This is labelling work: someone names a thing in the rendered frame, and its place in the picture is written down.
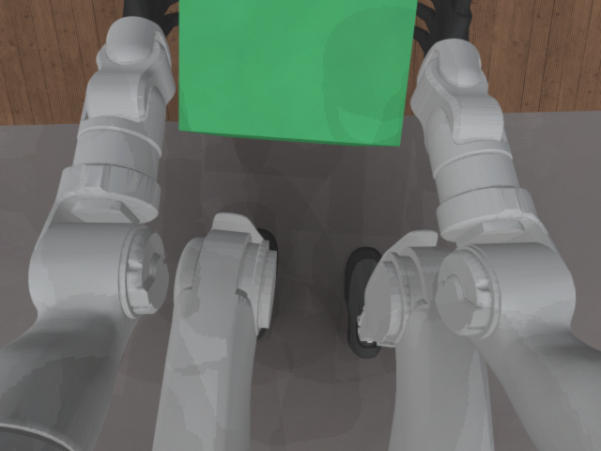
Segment right robot foot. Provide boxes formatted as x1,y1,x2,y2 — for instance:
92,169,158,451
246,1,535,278
345,247,382,359

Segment right robot forearm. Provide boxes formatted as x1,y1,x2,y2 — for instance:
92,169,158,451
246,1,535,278
410,39,576,306

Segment right robot upper arm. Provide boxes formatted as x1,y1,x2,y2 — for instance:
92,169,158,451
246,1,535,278
435,242,601,451

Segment carton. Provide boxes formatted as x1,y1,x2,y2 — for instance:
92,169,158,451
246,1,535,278
179,0,418,147

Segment left robot shin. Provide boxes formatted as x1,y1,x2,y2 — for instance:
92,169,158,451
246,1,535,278
174,212,264,331

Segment robot left hand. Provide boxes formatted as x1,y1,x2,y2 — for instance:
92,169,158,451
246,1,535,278
122,0,179,37

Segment robot right hand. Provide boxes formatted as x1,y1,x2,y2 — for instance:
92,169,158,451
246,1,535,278
413,0,472,58

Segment left robot upper arm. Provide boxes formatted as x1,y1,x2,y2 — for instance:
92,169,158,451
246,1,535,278
0,223,169,451

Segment left robot forearm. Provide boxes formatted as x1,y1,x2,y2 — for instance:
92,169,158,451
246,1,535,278
28,16,176,306

